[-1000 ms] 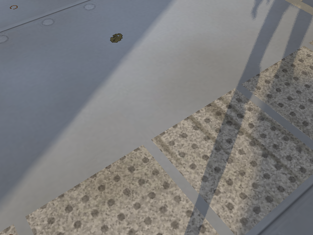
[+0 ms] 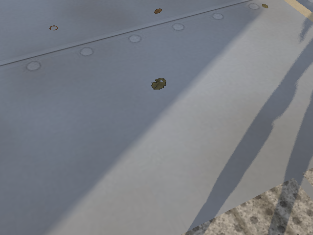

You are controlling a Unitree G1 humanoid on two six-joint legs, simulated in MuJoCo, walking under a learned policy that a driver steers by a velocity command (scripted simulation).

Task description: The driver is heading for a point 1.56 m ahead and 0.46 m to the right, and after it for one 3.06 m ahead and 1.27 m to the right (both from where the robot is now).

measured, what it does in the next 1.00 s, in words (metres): steps on the spot, turning right: right foot, then left foot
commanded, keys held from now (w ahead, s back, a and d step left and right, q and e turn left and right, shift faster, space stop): e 0.48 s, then no key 0.52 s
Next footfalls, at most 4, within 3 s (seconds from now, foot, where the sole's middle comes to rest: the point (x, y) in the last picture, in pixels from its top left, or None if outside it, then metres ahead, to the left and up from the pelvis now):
0.24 right None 0.04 -0.15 -0.77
0.70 left None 0.12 0.08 -0.77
2.90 left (179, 229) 0.48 -0.07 -0.77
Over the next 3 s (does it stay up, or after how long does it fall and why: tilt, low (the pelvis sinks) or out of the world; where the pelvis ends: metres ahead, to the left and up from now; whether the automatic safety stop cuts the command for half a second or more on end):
stays up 0.31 -0.10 -0.01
